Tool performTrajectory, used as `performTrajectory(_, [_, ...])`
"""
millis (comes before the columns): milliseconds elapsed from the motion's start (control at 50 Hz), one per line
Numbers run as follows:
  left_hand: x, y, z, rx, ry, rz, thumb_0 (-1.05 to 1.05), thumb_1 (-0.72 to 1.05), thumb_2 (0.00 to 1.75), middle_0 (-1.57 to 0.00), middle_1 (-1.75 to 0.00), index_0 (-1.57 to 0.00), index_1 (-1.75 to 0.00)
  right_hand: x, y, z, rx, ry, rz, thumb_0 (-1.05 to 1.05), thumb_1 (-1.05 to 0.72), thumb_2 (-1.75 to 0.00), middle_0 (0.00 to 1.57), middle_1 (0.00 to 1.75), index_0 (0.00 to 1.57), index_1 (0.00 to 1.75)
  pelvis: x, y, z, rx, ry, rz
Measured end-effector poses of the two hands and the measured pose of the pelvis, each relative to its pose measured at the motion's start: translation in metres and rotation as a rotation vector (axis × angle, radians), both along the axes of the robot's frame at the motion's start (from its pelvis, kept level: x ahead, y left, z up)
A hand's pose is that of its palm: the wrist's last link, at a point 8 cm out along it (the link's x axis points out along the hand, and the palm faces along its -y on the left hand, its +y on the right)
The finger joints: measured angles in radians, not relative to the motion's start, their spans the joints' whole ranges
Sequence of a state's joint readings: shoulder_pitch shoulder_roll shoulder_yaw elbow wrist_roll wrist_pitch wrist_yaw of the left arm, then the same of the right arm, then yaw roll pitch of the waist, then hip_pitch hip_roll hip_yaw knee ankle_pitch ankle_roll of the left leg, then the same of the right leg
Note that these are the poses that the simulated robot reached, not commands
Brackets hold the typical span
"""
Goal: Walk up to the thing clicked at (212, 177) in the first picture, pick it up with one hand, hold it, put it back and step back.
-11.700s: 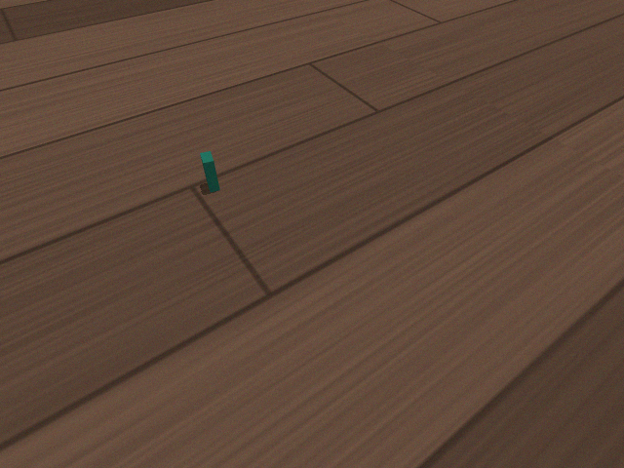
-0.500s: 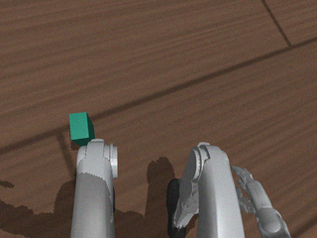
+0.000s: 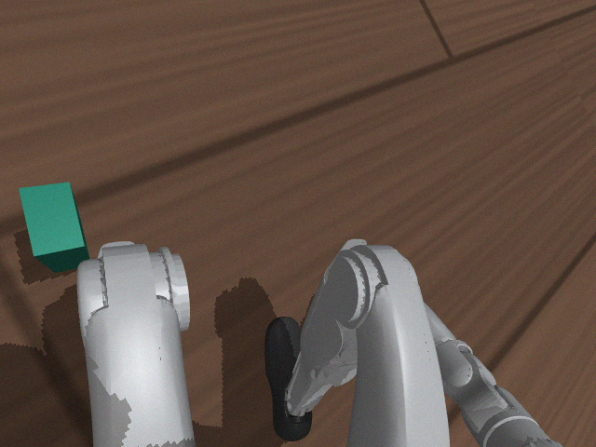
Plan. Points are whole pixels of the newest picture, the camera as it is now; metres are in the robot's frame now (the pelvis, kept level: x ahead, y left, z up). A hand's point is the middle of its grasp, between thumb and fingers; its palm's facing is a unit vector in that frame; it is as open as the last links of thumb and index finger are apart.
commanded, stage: close in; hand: left
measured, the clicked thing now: (61, 233) +0.36 +0.25 -0.20
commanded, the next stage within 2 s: rest palm in 1.12 s
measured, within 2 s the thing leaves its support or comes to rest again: neither
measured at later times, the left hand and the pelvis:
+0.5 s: hand (7, 260) +0.32 +0.30 -0.17, palm faces +0.24 -0.97 +0.03, open 17.2 cm; pelvis -0.01 +0.01 -0.01, yaw -2 degrees
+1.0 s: hand (36, 250) +0.33 +0.27 -0.18, palm faces +0.26 -0.97 +0.02, open 17.2 cm; pelvis -0.02 +0.01 -0.02, yaw -3 degrees
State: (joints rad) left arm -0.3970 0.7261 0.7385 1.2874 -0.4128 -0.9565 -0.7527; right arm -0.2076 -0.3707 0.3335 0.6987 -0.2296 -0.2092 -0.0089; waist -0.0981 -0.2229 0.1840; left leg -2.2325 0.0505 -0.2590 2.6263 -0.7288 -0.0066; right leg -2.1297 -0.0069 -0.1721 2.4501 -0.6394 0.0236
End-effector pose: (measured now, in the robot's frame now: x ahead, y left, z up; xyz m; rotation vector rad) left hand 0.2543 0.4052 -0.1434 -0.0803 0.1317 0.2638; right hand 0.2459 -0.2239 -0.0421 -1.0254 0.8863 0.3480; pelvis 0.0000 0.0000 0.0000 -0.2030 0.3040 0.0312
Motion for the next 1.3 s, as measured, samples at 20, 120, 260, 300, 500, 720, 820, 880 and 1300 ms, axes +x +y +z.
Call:
performTrajectory(20, [0.003, -0.003, -0.004, -0.003, -0.004, 0.001, -0.01, -0.44, 0.03, -0.06, -0.02, -0.05, -0.03, 0.0, 0.001, 0.001, -0.009, 0.001, 0.007, 0.0, -0.9, -0.9, 0.21, 0.3, 0.21, 0.3, 0.0, 0.001, -0.001, -0.005, -0.008, -0.002])
performTrajectory(120, [0.018, -0.018, -0.019, -0.01, -0.032, 0.008, -0.01, -0.46, 0.01, -0.07, -0.01, -0.06, -0.01, -0.005, 0.006, 0.006, -0.048, 0.011, 0.031, 0.0, -0.9, -0.9, 0.21, 0.3, 0.21, 0.3, -0.002, 0.004, -0.007, -0.028, -0.044, -0.012])
performTrajectory(260, [0.022, -0.039, -0.025, 0.012, -0.054, -0.021, -0.01, -0.48, 0.01, -0.06, -0.01, -0.07, 0.0, -0.018, 0.006, 0.01, -0.08, 0.047, 0.026, 0.0, -0.9, -0.9, 0.21, 0.3, 0.21, 0.3, -0.006, 0.007, -0.009, -0.048, -0.075, -0.016])
performTrajectory(300, [0.021, -0.045, -0.026, 0.018, -0.056, -0.029, -0.01, -0.49, 0.01, -0.06, -0.01, -0.07, 0.0, -0.022, 0.005, 0.009, -0.084, 0.061, 0.023, 0.0, -0.9, -0.9, 0.21, 0.3, 0.21, 0.3, -0.007, 0.007, -0.01, -0.051, -0.081, -0.015])
performTrajectory(500, [0.028, -0.062, -0.024, 0.05, -0.078, -0.02, -0.01, -0.45, 0.02, -0.05, 0.0, -0.05, 0.0, -0.044, 0.003, 0.01, -0.087, 0.102, 0.026, 0.0, -0.9, -0.9, 0.21, 0.3, 0.21, 0.3, -0.013, 0.007, -0.013, -0.058, -0.119, -0.022])
performTrajectory(720, [0.035, -0.079, -0.032, 0.058, -0.086, -0.015, -0.01, -0.43, 0.05, -0.05, 0.0, -0.05, 0.0, -0.061, -0.002, 0.013, -0.107, 0.145, 0.032, 0.0, -0.9, -0.9, 0.21, 0.3, 0.21, 0.3, -0.017, 0.006, -0.016, -0.066, -0.147, -0.031])
performTrajectory(820, [0.037, -0.082, -0.036, 0.065, -0.091, -0.008, -0.01, -0.45, 0.07, -0.05, -0.01, -0.05, -0.01, -0.065, -0.005, 0.014, -0.127, 0.167, 0.03, 0.0, -0.9, -0.9, 0.21, 0.3, 0.21, 0.3, -0.018, 0.007, -0.016, -0.071, -0.154, -0.033])
performTrajectory(880, [0.038, -0.084, -0.037, 0.069, -0.095, -0.007, -0.01, -0.45, 0.08, -0.05, -0.01, -0.05, -0.02, -0.067, -0.005, 0.015, -0.135, 0.176, 0.029, 0.0, -0.9, -0.9, 0.21, 0.3, 0.21, 0.3, -0.018, 0.007, -0.016, -0.075, -0.156, -0.034])
performTrajectory(1300, [0.051, -0.094, -0.036, 0.082, -0.11, 0.017, -0.01, -0.53, 0.13, -0.07, -0.04, -0.05, -0.06, -0.067, -0.001, 0.019, -0.141, 0.202, 0.04, 0.0, -0.9, -0.91, 0.21, 0.3, 0.21, 0.3, -0.018, 0.009, -0.013, -0.092, -0.152, -0.042])
